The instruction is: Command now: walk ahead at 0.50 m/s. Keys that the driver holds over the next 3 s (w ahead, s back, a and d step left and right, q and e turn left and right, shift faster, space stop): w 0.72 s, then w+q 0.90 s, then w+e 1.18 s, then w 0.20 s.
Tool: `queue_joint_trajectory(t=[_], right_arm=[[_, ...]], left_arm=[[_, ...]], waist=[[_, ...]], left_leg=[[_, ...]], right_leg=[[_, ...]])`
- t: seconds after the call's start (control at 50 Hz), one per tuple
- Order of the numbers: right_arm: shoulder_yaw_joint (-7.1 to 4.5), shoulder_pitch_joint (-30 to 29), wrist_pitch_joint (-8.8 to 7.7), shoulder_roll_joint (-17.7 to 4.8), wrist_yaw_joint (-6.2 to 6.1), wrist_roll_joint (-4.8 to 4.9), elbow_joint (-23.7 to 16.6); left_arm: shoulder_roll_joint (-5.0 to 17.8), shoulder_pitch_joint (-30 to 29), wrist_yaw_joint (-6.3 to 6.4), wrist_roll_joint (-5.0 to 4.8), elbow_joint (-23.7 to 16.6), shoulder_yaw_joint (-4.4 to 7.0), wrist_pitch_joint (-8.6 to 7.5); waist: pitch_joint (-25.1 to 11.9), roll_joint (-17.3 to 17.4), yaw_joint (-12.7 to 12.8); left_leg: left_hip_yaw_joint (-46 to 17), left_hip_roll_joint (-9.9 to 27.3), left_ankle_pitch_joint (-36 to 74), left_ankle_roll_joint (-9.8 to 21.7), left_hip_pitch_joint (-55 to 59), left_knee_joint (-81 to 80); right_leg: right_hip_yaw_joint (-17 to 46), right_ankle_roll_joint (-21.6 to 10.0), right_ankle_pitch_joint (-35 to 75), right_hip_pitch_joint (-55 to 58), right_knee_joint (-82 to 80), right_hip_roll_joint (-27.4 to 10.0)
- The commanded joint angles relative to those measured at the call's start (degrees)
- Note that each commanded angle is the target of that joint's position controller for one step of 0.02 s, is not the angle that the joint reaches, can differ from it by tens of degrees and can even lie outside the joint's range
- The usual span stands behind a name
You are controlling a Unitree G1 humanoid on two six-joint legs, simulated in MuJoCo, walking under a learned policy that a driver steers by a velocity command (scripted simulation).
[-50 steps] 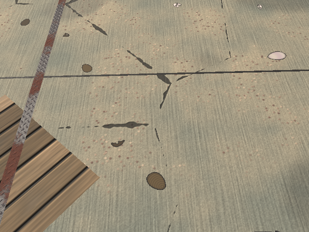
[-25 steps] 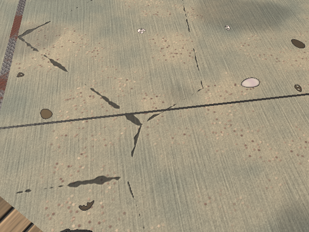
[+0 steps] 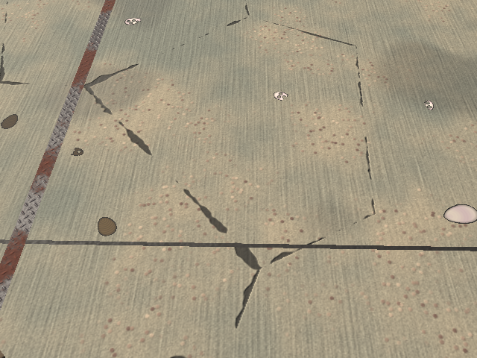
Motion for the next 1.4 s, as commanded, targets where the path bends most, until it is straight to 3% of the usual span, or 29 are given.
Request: queue_joint_trajectory(t=[0.02,0.06,0.1,0.12,0.14,0.16,0.18,0.2,0.24,0.36,0.56,0.62,0.66,0.68,0.7,0.72,0.74,0.76,0.8,0.9,1.1,1.2,1.22,1.24,1.26,1.28,1.3,1.34,1.4], right_arm=[[-0.78,-5.80,-1.19,-4.00,-0.19,0.05,-4.87],[-1.30,-1.62,-1.79,-4.64,-0.58,0.04,-3.89],[-2.80,14.72,-2.78,-6.92,-1.54,-0.59,1.68],[-4.20,25.39,-3.22,-11.77,-2.22,-2.06,3.70],[-5.30,27.25,-2.73,-15.99,-1.91,-2.01,4.12],[-4.80,22.32,-2.03,-12.74,-1.45,0.21,3.48],[-3.86,16.10,-2.12,-9.64,-1.25,0.66,2.47],[-3.13,13.34,-2.56,-6.72,-1.01,0.45,2.29],[-2.11,13.19,-3.26,-3.53,-1.39,0.61,3.68],[-2.12,21.21,-4.29,-5.84,-1.79,0.74,6.91],[-1.61,30.47,-3.77,-5.86,-2.59,-0.05,10.00],[-1.95,28.74,-3.58,-6.86,-3.06,-0.38,10.26],[-2.18,26.68,-3.31,-7.70,-2.97,-0.12,10.17],[-1.83,26.03,-3.39,-6.87,-2.81,0.36,9.29],[-0.65,30.41,-3.44,-1.65,-2.08,2.69,7.21],[-1.83,30.20,-3.38,-4.85,-2.03,1.79,7.83],[-2.40,25.08,-3.01,-6.00,-2.10,0.98,6.55],[-2.21,21.84,-3.19,-5.11,-1.80,0.80,5.74],[-2.25,21.95,-1.94,-3.02,-1.43,-0.23,6.05],[-2.46,17.50,0.55,-2.02,-0.28,-0.48,4.10],[-1.23,-1.59,0.21,-1.30,0.84,-0.26,-3.79],[-2.74,6.44,0.19,-4.06,0.33,-0.66,-2.52],[-3.56,12.40,-0.11,-5.49,0.17,-0.89,-0.78],[-4.99,20.85,-0.46,-8.64,-0.34,-1.64,1.50],[-6.85,23.65,-0.37,-15.36,-1.12,-2.06,1.08],[-6.95,22.89,0.46,-16.46,-1.00,-0.30,0.44],[-6.54,19.74,0.80,-15.38,-1.41,0.41,0.71],[-5.18,13.98,0.28,-10.17,-1.71,0.79,-0.02],[-4.35,13.34,-1.47,-8.88,-1.95,1.61,-0.37]], left_arm=[[8.41,3.85,0.79,0.51,-0.37,1.50,-0.12],[9.15,2.00,1.07,0.64,-0.35,1.73,0.03],[9.30,0.35,0.90,0.23,-0.56,1.71,0.31],[7.56,-0.07,0.73,-0.33,-2.62,1.08,0.16],[2.50,6.87,0.12,-2.33,-2.85,0.41,0.31],[8.11,1.72,0.33,-0.59,-2.76,1.89,0.59],[7.84,-3.39,0.01,-0.42,-4.60,2.10,0.34],[6.81,-5.57,-0.15,-0.34,-4.95,1.99,0.20],[4.78,-4.71,-0.69,0.97,-4.51,1.87,1.59],[4.64,-14.48,-1.71,1.08,-8.02,2.04,3.62],[4.62,-31.93,-1.67,0.18,-14.16,1.08,2.81],[5.44,-29.66,-1.37,0.14,-14.22,1.54,2.02],[6.89,-16.60,-0.56,0.38,-9.93,2.68,1.20],[9.75,-6.28,0.05,1.47,-6.83,3.83,0.62],[16.45,1.82,0.46,2.86,-6.05,5.58,0.49],[15.61,-0.75,-0.22,0.91,-6.02,5.54,1.52],[13.07,-8.17,-0.40,-0.27,-7.15,4.84,1.75],[8.96,-12.95,-0.65,-0.32,-8.15,3.75,1.38],[4.79,-14.68,-0.29,-0.27,-7.15,2.44,0.49],[6.77,-8.60,0.25,-0.03,-4.82,2.55,-1.36],[7.54,0.25,1.77,0.06,-2.46,2.11,-0.96],[10.71,-1.65,2.59,0.56,-2.83,2.99,0.62],[11.52,-2.22,2.38,0.50,-3.42,3.25,1.10],[11.84,-3.95,1.95,0.15,-4.83,3.35,1.22],[6.38,-2.49,0.78,-1.08,-8.66,2.30,0.90],[9.01,-8.00,0.17,-0.58,-11.51,2.93,0.18],[9.18,-13.76,-0.21,-0.43,-13.42,2.88,-0.55],[8.74,-12.40,-0.09,-0.31,-12.77,2.82,-0.83],[7.55,-10.43,-0.50,1.87,-13.04,2.69,2.48]], waist=[[4.26,-5.60,-1.05],[2.25,-5.96,-3.54],[-6.20,-4.03,-10.11],[-13.62,1.16,-13.43],[-19.61,13.50,-10.10],[-14.20,3.14,-9.22],[-6.38,1.72,-7.03],[-2.95,-0.49,-5.53],[-1.11,0.87,-2.50],[2.01,1.08,-2.75],[4.35,2.06,-7.27],[3.29,2.40,-5.02],[-3.18,1.59,0.65],[-9.09,-0.21,4.28],[-18.34,-11.50,4.14],[-19.88,-10.85,2.94],[-9.79,-6.10,-0.03],[-4.25,-3.40,-1.31],[0.46,-4.42,-4.71],[1.84,-4.64,-5.69],[4.36,-4.93,-1.41],[-1.62,-7.89,-6.30],[-5.07,-7.73,-8.68],[-9.30,-4.67,-13.15],[-15.38,7.97,-11.34],[-17.56,4.98,-10.95],[-8.75,0.61,-9.93],[-1.39,-4.57,-4.77],[-1.99,-2.35,-1.77]], left_leg=[[0.89,-1.38,-3.36,1.67,-1.85,-3.40],[2.07,-3.88,-7.79,3.54,5.91,-6.34],[2.39,-5.87,-6.03,6.31,26.74,-11.16],[-11.45,6.75,-10.01,9.61,42.06,-11.61],[-39.19,21.31,-12.98,18.11,54.58,-18.92],[-38.67,17.97,-17.31,15.94,48.83,-21.93],[-29.65,16.04,-15.74,14.02,40.36,-23.39],[-24.11,13.55,-9.69,12.38,33.78,-25.54],[-16.08,9.22,-3.50,9.46,26.55,-27.72],[-9.72,6.82,2.95,9.31,26.48,-31.38],[-6.13,7.96,15.32,8.85,39.13,-28.27],[-4.88,8.98,27.96,7.90,41.54,-22.46],[-2.46,6.84,38.56,6.14,39.26,-7.71],[-1.11,4.64,28.39,4.99,29.80,5.08],[2.91,-3.29,-0.76,1.99,9.92,28.08],[-3.39,-8.28,-28.03,2.41,1.28,38.29],[-6.24,-3.94,-23.10,3.08,-2.56,39.57],[-6.34,-1.79,-18.38,3.15,-1.51,36.30],[-6.38,0.78,-14.80,2.59,3.90,30.01],[-5.36,1.53,-7.35,1.34,-0.35,26.05],[3.16,-0.79,1.08,2.42,-3.36,1.03],[7.53,-8.09,-11.99,8.12,9.75,-2.47],[7.03,-9.74,-12.67,9.71,17.22,-5.35],[0.99,-7.08,-12.32,12.45,30.35,-10.28],[-25.81,10.71,-13.35,20.60,49.16,-11.86],[-45.94,16.14,-12.21,24.01,51.75,-20.75],[-35.92,14.39,-10.98,21.42,45.59,-22.24],[-25.01,9.27,-0.40,15.99,32.03,-24.42],[-17.88,3.80,9.73,14.17,25.16,-25.13]], right_leg=[[7.83,-6.98,31.79,1.79,0.84,-18.27],[6.30,-5.79,43.93,2.21,6.93,-18.19],[3.28,-3.83,47.50,-3.41,25.32,-14.85],[1.16,-2.63,28.18,-15.78,42.50,-11.86],[-0.17,-0.36,-14.66,-35.63,62.84,-0.69],[7.33,-1.38,-12.55,-40.78,65.96,-3.88],[7.22,-1.59,-6.60,-41.91,64.07,-6.35],[7.00,-1.38,-3.00,-39.71,61.03,-8.15],[6.56,-0.22,-0.93,-34.33,56.33,-10.02],[3.68,2.52,7.28,-40.90,47.17,-11.52],[0.20,1.33,12.62,-42.27,25.71,-8.53],[-0.80,-1.25,6.60,-36.07,21.86,-6.25],[-2.64,-3.63,6.79,-19.67,16.78,-2.43],[2.63,-5.91,6.85,-4.49,16.34,-7.14],[27.98,-12.97,1.13,14.26,13.97,-25.19],[43.60,-15.71,-0.17,13.48,5.77,-29.37],[33.69,-13.35,-4.44,4.57,4.76,-27.12],[26.77,-11.25,-3.01,-4.15,1.91,-24.96],[16.19,-6.32,3.15,-14.17,-1.51,-20.10],[5.88,-4.78,13.21,-14.32,-3.94,-18.24],[-5.49,-2.77,31.41,-1.35,-0.70,-18.89],[-9.74,-2.33,62.27,3.88,18.55,-20.50],[-10.05,-2.09,60.12,1.53,28.55,-20.41],[-10.59,-0.44,48.35,-7.94,43.51,-19.26],[-10.39,2.69,4.95,-31.83,66.29,-10.73],[1.96,3.42,-15.01,-43.68,75.47,-3.09],[6.00,2.81,-8.90,-49.24,73.11,-7.71],[5.73,3.23,-2.82,-43.47,62.64,-11.26],[5.15,5.88,-2.01,-36.72,55.89,-12.12]])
